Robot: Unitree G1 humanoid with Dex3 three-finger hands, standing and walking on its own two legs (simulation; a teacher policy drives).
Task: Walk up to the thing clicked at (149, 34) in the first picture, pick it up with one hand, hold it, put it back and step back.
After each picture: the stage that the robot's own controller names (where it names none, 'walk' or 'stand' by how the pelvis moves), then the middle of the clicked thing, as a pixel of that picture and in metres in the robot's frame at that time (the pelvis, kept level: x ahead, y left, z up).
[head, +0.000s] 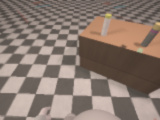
stand; (150, 35) +0.89 -0.60 +0.04
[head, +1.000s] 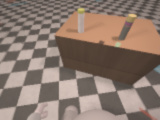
walk; (126, 28) +0.89 -0.29 +0.07
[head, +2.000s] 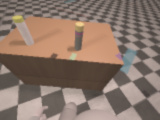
walk; (78, 37) +0.65 +0.16 +0.08
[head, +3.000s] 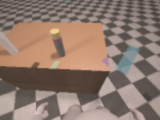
walk; (58, 44) +0.55 +0.29 +0.06
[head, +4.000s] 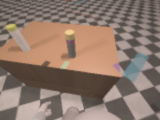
stand; (71, 45) +0.56 +0.19 +0.07
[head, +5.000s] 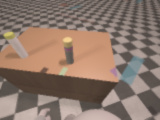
stand; (69, 52) +0.53 +0.20 +0.04
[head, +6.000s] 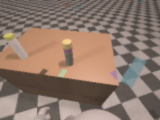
stand; (68, 54) +0.51 +0.20 +0.04
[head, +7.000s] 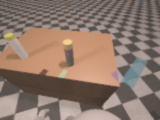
stand; (69, 54) +0.50 +0.20 +0.04
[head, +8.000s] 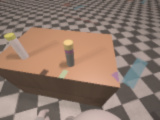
stand; (69, 54) +0.50 +0.19 +0.04
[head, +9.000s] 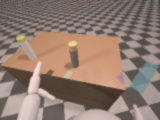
rise first; (74, 56) +0.51 +0.19 +0.04
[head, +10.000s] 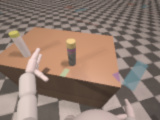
go down; (71, 53) +0.52 +0.17 +0.05
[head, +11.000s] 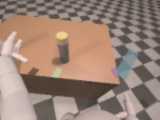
go down; (63, 50) +0.49 +0.18 +0.07
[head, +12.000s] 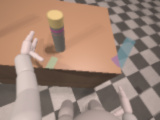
close in; (58, 35) +0.51 +0.18 +0.12
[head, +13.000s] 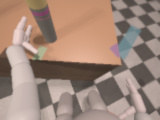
close in; (44, 21) +0.54 +0.19 +0.17
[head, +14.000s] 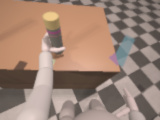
close; (55, 37) +0.51 +0.18 +0.13
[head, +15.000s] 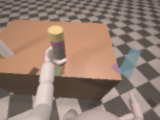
lift; (59, 49) +0.42 +0.18 +0.17
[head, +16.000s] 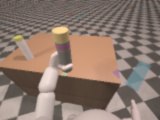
lift; (64, 53) +0.32 +0.16 +0.25
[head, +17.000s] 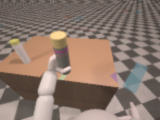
hold; (62, 56) +0.31 +0.16 +0.24
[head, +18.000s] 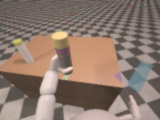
hold; (64, 56) +0.32 +0.15 +0.23
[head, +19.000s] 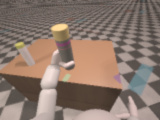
crouch; (65, 50) +0.33 +0.14 +0.28
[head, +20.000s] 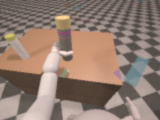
crouch; (65, 41) +0.42 +0.17 +0.24
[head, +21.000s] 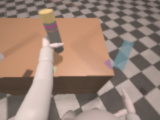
lower; (53, 34) +0.53 +0.18 +0.17
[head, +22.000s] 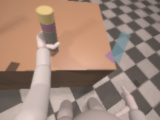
lower; (50, 33) +0.53 +0.19 +0.13
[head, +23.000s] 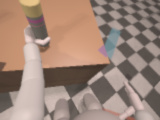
lower; (38, 27) +0.55 +0.19 +0.14
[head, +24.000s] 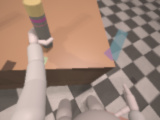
lower; (41, 28) +0.55 +0.22 +0.13
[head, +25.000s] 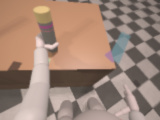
loosen; (48, 33) +0.53 +0.19 +0.13
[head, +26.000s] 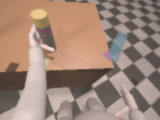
withdraw; (46, 35) +0.53 +0.19 +0.12
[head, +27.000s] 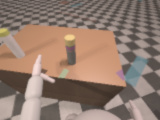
sink last; (71, 51) +0.49 +0.17 +0.09
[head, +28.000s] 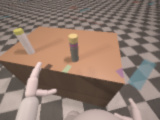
stand; (74, 49) +0.54 +0.19 +0.08
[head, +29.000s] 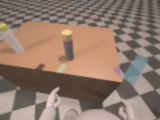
stand; (68, 47) +0.52 +0.19 +0.10
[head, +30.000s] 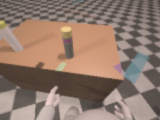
stand; (68, 44) +0.53 +0.19 +0.11
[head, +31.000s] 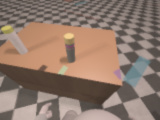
stand; (70, 49) +0.51 +0.19 +0.07
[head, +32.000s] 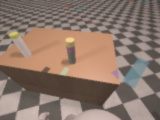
stand; (71, 52) +0.54 +0.19 +0.04
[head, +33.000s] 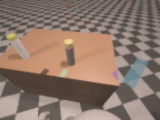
stand; (70, 53) +0.52 +0.19 +0.04
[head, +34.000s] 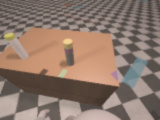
stand; (69, 53) +0.51 +0.20 +0.04
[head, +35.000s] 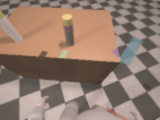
walk; (69, 32) +0.62 +0.20 +0.06
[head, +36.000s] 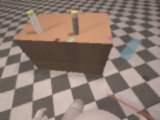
walk; (75, 23) +0.92 +0.25 +0.06
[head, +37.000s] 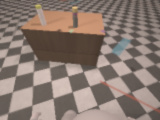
walk; (75, 18) +1.19 +0.25 +0.06
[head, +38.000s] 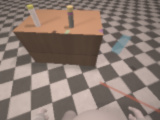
stand; (70, 17) +1.10 +0.29 +0.04
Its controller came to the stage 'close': yes
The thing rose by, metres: 0.23
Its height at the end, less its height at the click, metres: +0.00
